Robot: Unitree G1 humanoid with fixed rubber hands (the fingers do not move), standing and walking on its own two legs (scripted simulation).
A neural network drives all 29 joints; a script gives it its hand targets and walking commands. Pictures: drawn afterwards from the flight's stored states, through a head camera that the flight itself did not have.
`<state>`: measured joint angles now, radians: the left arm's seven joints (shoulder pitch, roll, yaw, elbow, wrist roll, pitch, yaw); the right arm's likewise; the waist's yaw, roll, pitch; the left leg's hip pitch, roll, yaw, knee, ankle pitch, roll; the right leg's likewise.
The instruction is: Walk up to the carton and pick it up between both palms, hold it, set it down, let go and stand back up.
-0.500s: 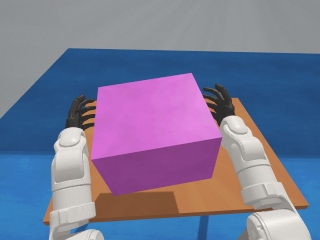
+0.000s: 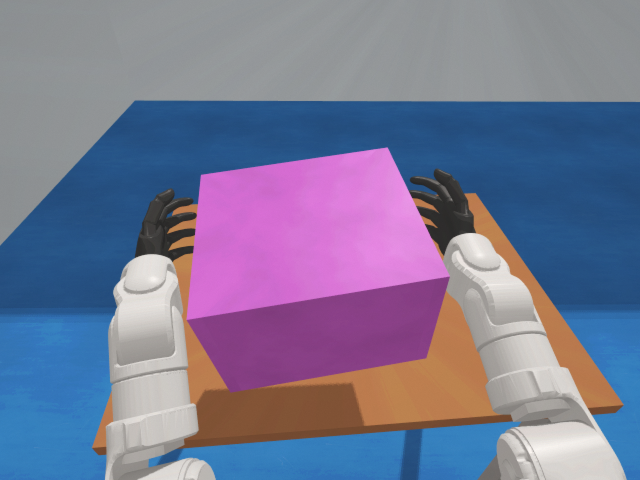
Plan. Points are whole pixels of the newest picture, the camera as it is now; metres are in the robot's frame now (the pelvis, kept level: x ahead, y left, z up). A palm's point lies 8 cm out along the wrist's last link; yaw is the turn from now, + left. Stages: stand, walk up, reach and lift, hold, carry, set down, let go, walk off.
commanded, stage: hold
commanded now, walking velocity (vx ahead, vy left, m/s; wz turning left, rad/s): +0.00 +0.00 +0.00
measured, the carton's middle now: (312, 265) +0.38 +0.01 +0.11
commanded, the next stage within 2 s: none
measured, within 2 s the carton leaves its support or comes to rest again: neither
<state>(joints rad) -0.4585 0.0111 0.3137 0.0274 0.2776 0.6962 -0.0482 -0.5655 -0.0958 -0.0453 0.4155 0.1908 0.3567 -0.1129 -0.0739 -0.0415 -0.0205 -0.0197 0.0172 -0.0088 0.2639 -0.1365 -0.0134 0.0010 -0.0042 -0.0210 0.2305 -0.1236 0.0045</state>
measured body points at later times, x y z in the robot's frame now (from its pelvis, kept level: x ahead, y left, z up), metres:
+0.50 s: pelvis +0.00 -0.01 +0.00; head -0.05 +0.01 +0.45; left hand +0.36 +0.19 +0.18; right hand +0.37 -0.17 +0.18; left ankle +0.01 +0.13 -0.75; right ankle +0.01 -0.12 -0.75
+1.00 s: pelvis -0.01 -0.01 +0.00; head -0.05 +0.01 +0.45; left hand +0.35 +0.18 +0.18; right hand +0.36 -0.18 +0.18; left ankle +0.01 +0.13 -0.75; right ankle +0.01 -0.12 -0.75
